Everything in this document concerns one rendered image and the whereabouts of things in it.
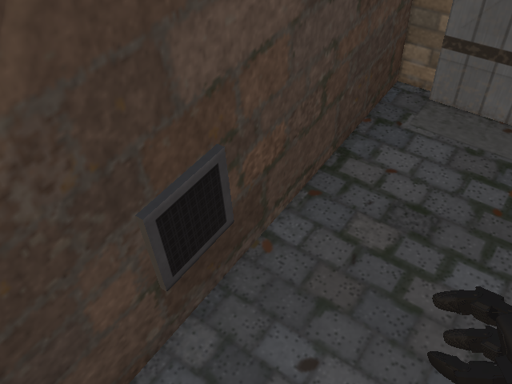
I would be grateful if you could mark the right robot hand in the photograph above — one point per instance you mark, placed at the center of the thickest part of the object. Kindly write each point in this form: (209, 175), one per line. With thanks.
(495, 344)

